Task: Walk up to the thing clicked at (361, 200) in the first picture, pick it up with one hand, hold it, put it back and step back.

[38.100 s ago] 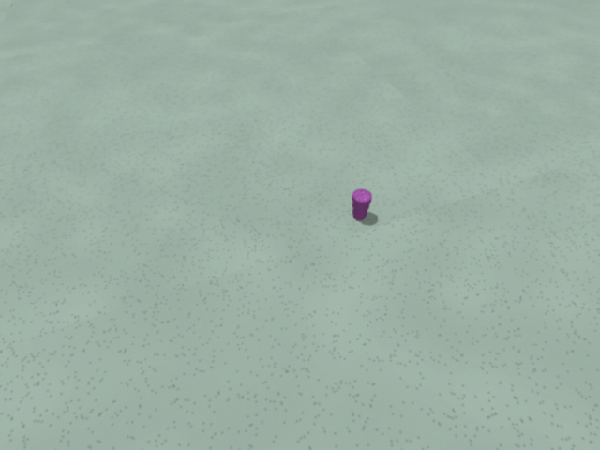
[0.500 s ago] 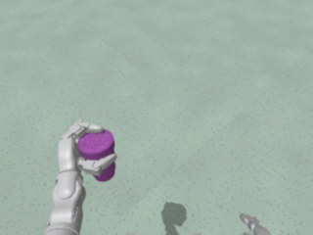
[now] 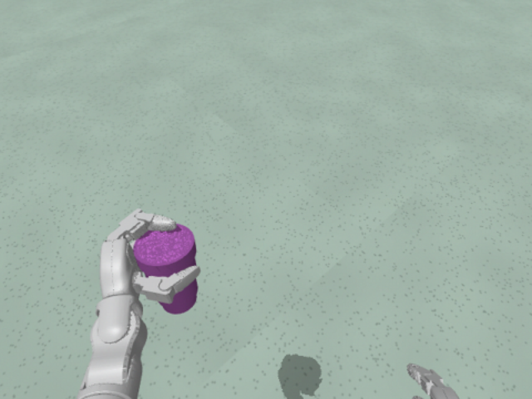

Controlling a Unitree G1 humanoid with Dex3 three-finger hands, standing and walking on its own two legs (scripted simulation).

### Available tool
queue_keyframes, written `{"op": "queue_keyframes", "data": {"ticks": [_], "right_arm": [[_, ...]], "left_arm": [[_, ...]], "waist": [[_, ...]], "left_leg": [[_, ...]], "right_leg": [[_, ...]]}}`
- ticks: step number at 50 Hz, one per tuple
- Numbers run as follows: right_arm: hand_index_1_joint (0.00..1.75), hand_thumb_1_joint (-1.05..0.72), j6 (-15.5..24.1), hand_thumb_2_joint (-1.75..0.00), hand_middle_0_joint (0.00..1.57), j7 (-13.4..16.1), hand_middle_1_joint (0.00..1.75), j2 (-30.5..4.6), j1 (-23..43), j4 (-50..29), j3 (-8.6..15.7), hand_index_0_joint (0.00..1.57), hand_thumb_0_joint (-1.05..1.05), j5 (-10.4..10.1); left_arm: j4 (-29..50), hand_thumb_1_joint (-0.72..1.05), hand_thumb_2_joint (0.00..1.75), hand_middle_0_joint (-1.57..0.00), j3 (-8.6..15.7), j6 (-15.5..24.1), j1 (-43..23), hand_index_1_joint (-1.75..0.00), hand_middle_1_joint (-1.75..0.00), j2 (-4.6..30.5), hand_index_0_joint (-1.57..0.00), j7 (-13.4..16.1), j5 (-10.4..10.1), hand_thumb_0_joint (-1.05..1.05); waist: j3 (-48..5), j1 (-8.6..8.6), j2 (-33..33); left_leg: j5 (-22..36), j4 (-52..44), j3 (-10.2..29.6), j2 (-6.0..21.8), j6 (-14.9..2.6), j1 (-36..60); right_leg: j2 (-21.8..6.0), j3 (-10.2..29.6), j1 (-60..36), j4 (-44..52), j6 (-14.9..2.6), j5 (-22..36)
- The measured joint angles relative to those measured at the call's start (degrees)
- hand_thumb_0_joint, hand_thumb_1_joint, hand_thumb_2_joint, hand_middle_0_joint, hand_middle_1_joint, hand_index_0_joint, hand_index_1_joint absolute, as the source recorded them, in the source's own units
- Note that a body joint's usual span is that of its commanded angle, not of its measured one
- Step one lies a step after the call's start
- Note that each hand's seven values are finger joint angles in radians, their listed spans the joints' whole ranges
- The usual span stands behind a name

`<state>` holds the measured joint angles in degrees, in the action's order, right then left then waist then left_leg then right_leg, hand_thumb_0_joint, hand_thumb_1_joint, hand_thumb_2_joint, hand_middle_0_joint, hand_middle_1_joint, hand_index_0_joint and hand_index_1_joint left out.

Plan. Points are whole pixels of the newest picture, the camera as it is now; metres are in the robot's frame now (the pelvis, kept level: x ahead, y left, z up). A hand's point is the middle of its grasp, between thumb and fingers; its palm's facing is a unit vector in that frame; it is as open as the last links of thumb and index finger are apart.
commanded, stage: hold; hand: left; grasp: from the side
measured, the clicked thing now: (172, 273) +0.32 +0.17 +0.00
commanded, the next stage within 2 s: none
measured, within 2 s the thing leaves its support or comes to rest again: neither
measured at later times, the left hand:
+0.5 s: hand (160, 261) +0.32 +0.17 +0.05, palm faces +0.18 -0.98 -0.03, open 9.5 cm
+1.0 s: hand (159, 262) +0.32 +0.17 +0.05, palm faces +0.18 -0.98 -0.02, open 9.5 cm
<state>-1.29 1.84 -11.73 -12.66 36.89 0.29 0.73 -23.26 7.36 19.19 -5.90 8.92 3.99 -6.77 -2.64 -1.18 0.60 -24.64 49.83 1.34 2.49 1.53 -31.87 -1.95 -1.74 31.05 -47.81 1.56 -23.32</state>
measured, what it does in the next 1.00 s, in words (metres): stands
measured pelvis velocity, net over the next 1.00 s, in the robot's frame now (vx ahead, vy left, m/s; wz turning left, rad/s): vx -0.01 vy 0.01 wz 0.00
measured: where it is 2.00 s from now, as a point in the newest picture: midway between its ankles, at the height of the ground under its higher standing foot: outside the picture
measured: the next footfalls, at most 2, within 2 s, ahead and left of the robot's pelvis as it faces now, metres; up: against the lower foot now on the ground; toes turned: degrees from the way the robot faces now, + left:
none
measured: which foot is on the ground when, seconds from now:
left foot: down 0.00-1.00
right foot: down 0.00-1.00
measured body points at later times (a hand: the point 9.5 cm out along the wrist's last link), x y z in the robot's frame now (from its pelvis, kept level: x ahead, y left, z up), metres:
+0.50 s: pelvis -0.01 +0.00 +0.00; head +0.02 +0.01 +0.45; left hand +0.30 +0.22 +0.06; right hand +0.13 -0.24 -0.10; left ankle +0.01 +0.13 -0.70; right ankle +0.01 -0.14 -0.70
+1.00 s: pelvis -0.01 +0.01 +0.01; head +0.02 +0.01 +0.45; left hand +0.30 +0.22 +0.06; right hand +0.13 -0.24 -0.10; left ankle +0.01 +0.13 -0.70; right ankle +0.01 -0.14 -0.70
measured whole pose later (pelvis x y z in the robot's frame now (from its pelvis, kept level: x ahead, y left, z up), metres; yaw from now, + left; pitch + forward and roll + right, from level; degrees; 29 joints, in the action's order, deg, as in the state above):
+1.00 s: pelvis -0.01 +0.01 +0.01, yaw +0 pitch +5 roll -1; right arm 0.1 1.2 -11.7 -12.7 37.9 0.5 0.4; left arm -22.8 6.7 19.7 -4.7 8.9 3.2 -6.8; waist -1.8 -1.0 0.5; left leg -23.3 47.9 1.0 2.2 1.1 -29.5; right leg -2.1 -1.4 28.6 -45.4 1.9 -21.7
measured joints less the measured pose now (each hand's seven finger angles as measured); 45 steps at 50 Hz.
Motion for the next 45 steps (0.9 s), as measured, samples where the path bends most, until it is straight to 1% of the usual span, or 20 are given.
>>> {"op": "queue_keyframes", "data": {"ticks": [7, 13, 18, 25, 33, 45], "right_arm": [[0.3, -0.93, 0.3, -0.91, 0.2, 0.0, 0.3, 0.0, 0.1, 0.1, -0.1, 0.2, 0.01, 0.0], [0.3, -0.93, 0.5, -0.91, 0.2, -0.1, 0.3, 0.1, 0.3, 0.2, 0.0, 0.21, 0.01, 0.0], [0.3, -0.93, 0.6, -0.91, 0.2, -0.2, 0.3, 0.1, 0.4, 0.3, -0.1, 0.2, 0.01, -0.1], [0.3, -0.93, 1.1, -0.91, 0.2, -0.3, 0.3, 0.0, 0.4, 0.7, 0.0, 0.2, 0.01, -0.1], [0.3, -0.93, 1.2, -0.91, 0.2, -0.4, 0.3, 0.1, 0.1, 1.1, 0.0, 0.2, 0.01, -0.3], [0.3, -0.93, 1.4, -0.91, 0.2, -0.5, 0.3, 0.1, -0.1, 1.1, 0.1, 0.2, 0.01, -0.4]], "left_arm": [[0.4, -0.41, 0.97, -0.76, -0.4, -0.2, 0.4, -1.13, -1.01, -0.2, -0.84, -0.1, 0.0, 0.07], [-0.2, -0.41, 0.97, -0.76, -0.4, -0.5, 0.1, -1.13, -1.01, -0.3, -0.84, 0.0, 0.5, 0.07], [-0.1, -0.41, 0.97, -0.76, -0.1, -0.2, 0.0, -1.14, -1.02, -0.1, -0.84, -0.2, 0.4, 0.07], [0.1, -0.41, 0.97, -0.76, -0.6, 0.4, 0.4, -1.14, -1.02, 0.1, -0.84, -0.4, 0.2, 0.07], [0.8, -0.41, 0.97, -0.76, -0.5, 0.6, 0.6, -1.15, -1.02, 0.3, -0.84, -0.6, -0.1, 0.06], [0.8, -0.41, 0.97, -0.75, -0.5, 0.2, 1.1, -1.16, -1.02, 0.1, -0.84, -0.8, -0.3, 0.06]], "waist": [[0.3, 0.06, -0.1], [0.6, 0.11, -0.1], [0.9, 0.09, -0.3], [0.9, 0.08, -0.2], [1.1, 0.13, -0.2], [0.9, 0.13, 0.0]], "left_leg": [[0.6, -1.1, -0.1, -0.1, -0.06, 1.2], [1.1, -1.6, -0.2, -0.1, -0.08, 1.9], [1.5, -2.0, -0.2, -0.2, -0.11, 2.2], [1.7, -2.1, -0.1, -0.2, -0.19, 2.1], [1.6, -2.1, -0.2, -0.2, -0.27, 2.3], [1.5, -2.2, -0.3, -0.3, -0.42, 2.4]], "right_leg": [[0.0, 0.1, -1.2, 1.0, 0.03, 0.6], [-0.1, 0.1, -1.8, 1.6, 0.05, 1.1], [-0.1, 0.1, -2.1, 1.9, 0.07, 1.4], [-0.2, 0.1, -2.1, 2.1, 0.13, 1.7], [-0.1, 0.2, -2.4, 2.3, 0.21, 1.7], [-0.2, 0.3, -2.5, 2.6, 0.36, 1.7]]}}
